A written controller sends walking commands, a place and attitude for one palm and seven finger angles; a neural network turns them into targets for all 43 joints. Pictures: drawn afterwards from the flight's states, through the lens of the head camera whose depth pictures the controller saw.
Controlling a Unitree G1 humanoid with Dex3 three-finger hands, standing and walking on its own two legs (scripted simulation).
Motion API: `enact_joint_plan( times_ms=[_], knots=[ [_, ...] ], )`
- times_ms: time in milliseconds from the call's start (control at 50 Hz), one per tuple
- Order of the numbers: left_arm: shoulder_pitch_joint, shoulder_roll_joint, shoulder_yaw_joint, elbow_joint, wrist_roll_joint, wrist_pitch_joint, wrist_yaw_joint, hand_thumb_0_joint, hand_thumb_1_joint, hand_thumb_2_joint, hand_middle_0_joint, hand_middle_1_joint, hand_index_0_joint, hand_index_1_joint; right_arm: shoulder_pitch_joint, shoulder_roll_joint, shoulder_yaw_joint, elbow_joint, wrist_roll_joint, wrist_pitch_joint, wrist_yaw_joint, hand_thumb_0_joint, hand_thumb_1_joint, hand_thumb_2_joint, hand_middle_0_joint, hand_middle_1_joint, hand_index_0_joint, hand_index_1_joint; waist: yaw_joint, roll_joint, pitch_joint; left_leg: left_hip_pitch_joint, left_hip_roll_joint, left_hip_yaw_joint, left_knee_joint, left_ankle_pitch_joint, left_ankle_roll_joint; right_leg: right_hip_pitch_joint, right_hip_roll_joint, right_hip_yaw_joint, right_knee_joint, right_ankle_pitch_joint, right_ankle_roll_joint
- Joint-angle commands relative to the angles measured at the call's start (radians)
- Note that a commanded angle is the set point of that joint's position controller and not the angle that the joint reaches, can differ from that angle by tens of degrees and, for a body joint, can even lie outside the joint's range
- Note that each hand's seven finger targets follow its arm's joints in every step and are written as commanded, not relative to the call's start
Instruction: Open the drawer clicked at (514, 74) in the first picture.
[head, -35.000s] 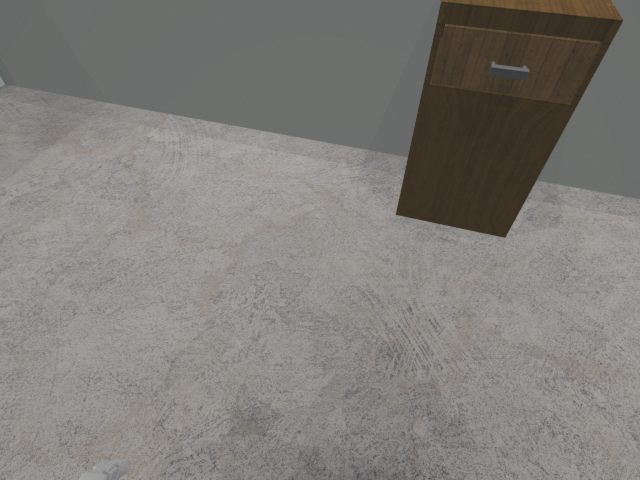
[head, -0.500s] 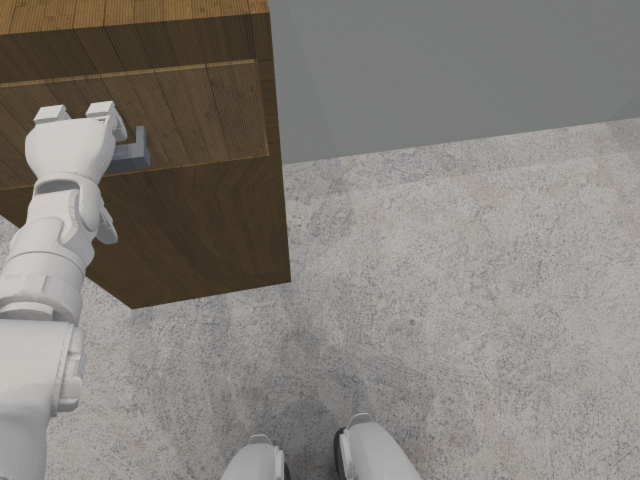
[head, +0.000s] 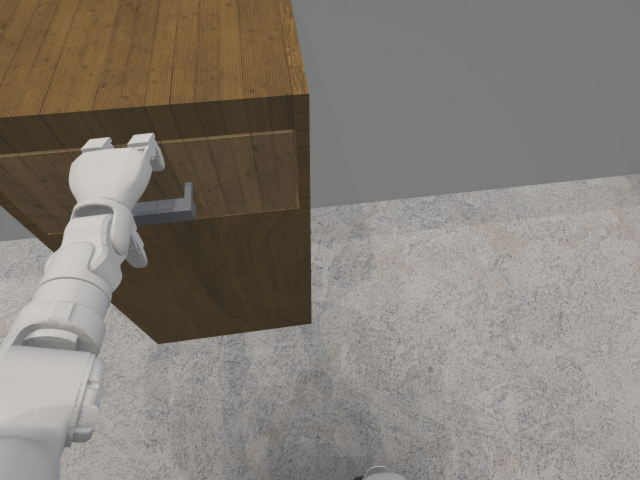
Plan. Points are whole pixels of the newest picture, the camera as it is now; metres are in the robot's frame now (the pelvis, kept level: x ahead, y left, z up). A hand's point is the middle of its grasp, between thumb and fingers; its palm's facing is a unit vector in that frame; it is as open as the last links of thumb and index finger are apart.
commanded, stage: lift the fingers back up to retry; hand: left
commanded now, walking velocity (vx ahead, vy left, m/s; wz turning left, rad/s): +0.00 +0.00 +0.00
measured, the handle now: (158, 201) +0.52 +0.24 -0.02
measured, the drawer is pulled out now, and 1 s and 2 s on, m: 0.00 0.00 0.00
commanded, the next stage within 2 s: re-aim the fingers above the handle in 0.12 s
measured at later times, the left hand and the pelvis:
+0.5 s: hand (135, 203) +0.46 +0.24 +0.04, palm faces -0.04 +0.00 -1.00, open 13.8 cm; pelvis +0.00 -0.01 +0.00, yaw +0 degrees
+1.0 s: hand (127, 209) +0.45 +0.25 +0.04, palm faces -0.05 -0.01 -1.00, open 13.8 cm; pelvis -0.01 -0.02 +0.00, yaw +0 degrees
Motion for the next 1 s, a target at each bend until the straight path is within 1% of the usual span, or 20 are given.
enact_joint_plan(
  times_ms=[0,60,140,180,240,320,360,400,460,520,580,600,620,680,740,780,840,880,960,980],
  knots=[
    [-0.377,0.235,0.058,-0.189,0.002,0.001,0.044,0.000,-0.500,0.300,-0.300,-1.200,-0.300,-1.200,0.106,-0.158,-0.056,-0.058,0.002,-0.001,-0.002,0.000,-0.900,-0.900,0.200,0.300,0.200,0.300,0.007,0.028,-0.398,0.280,0.045,-0.021,-0.063,0.736,-0.064,0.239,0.007,-0.034,-0.027,0.383,-0.031],
    [-0.338,0.225,0.059,-0.191,0.007,0.010,0.044,0.000,-0.500,0.300,-0.300,-1.200,-0.300,-1.200,0.091,-0.157,-0.057,-0.069,0.005,0.006,0.004,0.000,-0.900,-0.900,0.200,0.300,0.200,0.300,0.018,0.014,-0.388,0.272,0.043,-0.018,-0.075,0.717,-0.064,0.259,0.006,-0.032,-0.031,0.385,-0.033],
    [-0.391,0.189,0.031,-0.228,0.019,0.009,0.055,0.000,-0.500,0.300,-0.300,-1.200,-0.300,-1.200,0.077,-0.150,-0.060,-0.078,0.003,0.005,0.004,0.000,-0.900,-0.900,0.200,0.300,0.200,0.300,0.004,0.013,-0.378,0.287,0.043,-0.019,-0.075,0.702,-0.059,0.244,0.005,-0.031,-0.034,0.372,-0.033],
    [-0.410,0.219,0.060,-0.245,0.015,0.003,0.063,0.000,-0.500,0.300,-0.300,-1.200,-0.300,-1.200,0.073,-0.150,-0.064,-0.078,-0.001,0.002,0.002,0.000,-0.900,-0.900,0.200,0.300,0.200,0.300,0.007,0.010,-0.410,0.291,0.038,-0.012,-0.070,0.684,-0.052,0.266,0.004,-0.021,-0.035,0.379,-0.033],
    [-0.428,0.230,0.060,-0.198,0.028,0.013,0.075,0.000,-0.500,0.300,-0.300,-1.200,-0.300,-1.200,0.070,-0.149,-0.057,-0.071,0.001,-0.001,-0.002,0.000,-0.900,-0.900,0.200,0.300,0.200,0.300,0.001,0.001,-0.364,0.247,0.032,-0.011,-0.081,0.607,-0.049,0.251,0.002,-0.025,-0.033,0.347,-0.034],
    [-0.479,0.228,0.044,-0.175,0.032,0.022,0.080,0.000,-0.500,0.300,-0.300,-1.200,-0.300,-1.200,0.073,-0.148,-0.055,-0.070,0.002,-0.011,-0.007,0.000,-0.900,-0.900,0.200,0.300,0.200,0.300,-0.016,-0.003,-0.383,0.219,0.021,0.002,-0.080,0.520,-0.034,0.268,-0.001,-0.013,-0.036,0.343,-0.033],
    [-0.463,0.266,0.073,-0.166,0.033,0.023,0.077,0.000,-0.500,0.300,-0.300,-1.200,-0.300,-1.200,0.074,-0.151,-0.052,-0.072,0.000,-0.014,-0.009,0.000,-0.900,-0.900,0.200,0.300,0.200,0.300,0.000,0.004,-0.410,0.208,0.018,0.005,-0.081,0.523,-0.033,0.295,-0.004,-0.009,-0.030,0.355,-0.033],
    [-0.465,0.227,0.037,-0.149,0.034,0.023,0.067,0.000,-0.500,0.300,-0.300,-1.200,-0.300,-1.200,0.080,-0.146,-0.053,-0.071,0.000,-0.017,-0.010,0.000,-0.900,-0.900,0.200,0.300,0.200,0.300,-0.012,0.012,-0.407,0.214,0.019,0.005,-0.077,0.529,-0.033,0.281,-0.003,-0.010,-0.032,0.356,-0.032],
    [-0.447,0.250,0.056,-0.134,0.023,0.019,0.054,0.000,-0.500,0.300,-0.300,-1.200,-0.300,-1.200,0.085,-0.153,-0.053,-0.072,0.003,-0.020,-0.012,0.000,-0.900,-0.900,0.200,0.300,0.200,0.300,-0.007,-0.016,-0.397,0.181,0.017,0.012,-0.080,0.498,-0.027,0.304,-0.004,-0.003,-0.036,0.365,-0.029],
    [-0.416,0.269,0.075,-0.160,0.025,0.002,0.045,0.000,-0.500,0.300,-0.300,-1.200,-0.300,-1.200,0.089,-0.152,-0.056,-0.075,0.002,-0.019,-0.013,0.000,-0.900,-0.900,0.200,0.300,0.200,0.300,0.007,0.010,-0.434,0.194,0.018,0.014,-0.075,0.544,-0.027,0.324,-0.004,0.002,-0.029,0.401,-0.030],
    [-0.409,0.295,0.099,-0.162,0.027,-0.008,0.050,0.000,-0.500,0.300,-0.300,-1.200,-0.300,-1.200,0.086,-0.158,-0.056,-0.072,0.001,-0.019,-0.014,0.000,-0.900,-0.900,0.200,0.300,0.200,0.300,0.012,-0.005,-0.412,0.169,0.020,0.016,-0.081,0.534,-0.026,0.332,-0.004,0.005,-0.032,0.400,-0.031],
    [-0.408,0.257,0.064,-0.165,0.028,-0.008,0.053,0.000,-0.500,0.300,-0.300,-1.200,-0.300,-1.200,0.086,-0.152,-0.057,-0.077,0.004,-0.021,-0.013,0.000,-0.900,-0.900,0.200,0.300,0.200,0.300,0.002,-0.001,-0.406,0.171,0.019,0.017,-0.081,0.522,-0.025,0.319,-0.004,0.004,-0.034,0.390,-0.028],
    [-0.390,0.277,0.088,-0.150,0.023,-0.005,0.058,0.000,-0.500,0.300,-0.300,-1.200,-0.300,-1.200,0.087,-0.157,-0.057,-0.069,0.003,-0.022,-0.012,0.000,-0.900,-0.900,0.200,0.300,0.200,0.300,0.008,-0.002,-0.381,0.159,0.019,0.023,-0.083,0.505,-0.024,0.315,-0.004,0.004,-0.037,0.386,-0.029],
    [-0.403,0.359,0.146,-0.168,0.024,-0.008,0.070,0.000,-0.500,0.300,-0.300,-1.200,-0.300,-1.200,0.080,-0.165,-0.055,-0.066,-0.001,-0.021,-0.013,0.000,-0.900,-0.900,0.200,0.300,0.200,0.300,0.022,-0.018,-0.421,0.130,0.015,0.027,-0.088,0.479,-0.020,0.371,-0.009,0.018,-0.035,0.401,-0.028],
    [-0.399,0.328,0.110,-0.138,0.030,0.001,0.073,0.000,-0.500,0.300,-0.300,-1.200,-0.300,-1.200,0.080,-0.163,-0.053,-0.063,0.007,-0.026,-0.016,0.000,-0.900,-0.900,0.200,0.300,0.200,0.300,0.004,-0.021,-0.386,0.114,0.013,0.032,-0.091,0.436,-0.019,0.347,-0.009,0.017,-0.042,0.372,-0.024],
    [-0.410,0.381,0.148,-0.147,0.024,-0.004,0.071,0.000,-0.500,0.300,-0.300,-1.200,-0.300,-1.200,0.078,-0.170,-0.052,-0.059,0.004,-0.026,-0.018,0.000,-0.900,-0.900,0.200,0.300,0.200,0.300,0.013,-0.021,-0.410,0.107,0.013,0.033,-0.093,0.436,-0.017,0.379,-0.013,0.027,-0.042,0.388,-0.023],
    [-0.408,0.321,0.101,-0.184,0.029,-0.024,0.063,0.000,-0.500,0.300,-0.300,-1.200,-0.300,-1.200,0.085,-0.159,-0.060,-0.064,0.006,-0.035,-0.021,0.000,-0.900,-0.900,0.200,0.300,0.200,0.300,0.005,0.028,-0.443,0.165,0.015,0.029,-0.085,0.484,-0.021,0.349,-0.009,0.017,-0.036,0.399,-0.026],
    [-0.384,0.270,0.076,-0.177,0.016,-0.032,0.053,0.000,-0.500,0.300,-0.300,-1.200,-0.300,-1.200,0.087,-0.158,-0.065,-0.060,0.005,-0.037,-0.018,0.000,-0.900,-0.900,0.200,0.300,0.200,0.300,-0.008,0.018,-0.417,0.199,0.021,0.023,-0.079,0.523,-0.023,0.313,-0.004,0.007,-0.045,0.395,-0.027],
    [-0.385,0.278,0.076,-0.153,0.014,-0.029,0.052,0.000,-0.500,0.300,-0.300,-1.200,-0.300,-1.200,0.086,-0.161,-0.059,-0.057,0.010,-0.034,-0.018,0.000,-0.900,-0.900,0.200,0.300,0.200,0.300,-0.006,-0.008,-0.365,0.172,0.018,0.016,-0.091,0.458,-0.024,0.286,-0.003,0.000,-0.051,0.336,-0.027],
    [-0.415,0.267,0.063,-0.153,0.013,-0.029,0.054,0.000,-0.500,0.300,-0.300,-1.200,-0.300,-1.200,0.085,-0.163,-0.058,-0.054,0.008,-0.032,-0.018,0.000,-0.900,-0.900,0.200,0.300,0.200,0.300,-0.017,-0.005,-0.359,0.172,0.019,0.018,-0.091,0.454,-0.023,0.280,-0.005,0.003,-0.057,0.336,-0.028]
  ],
)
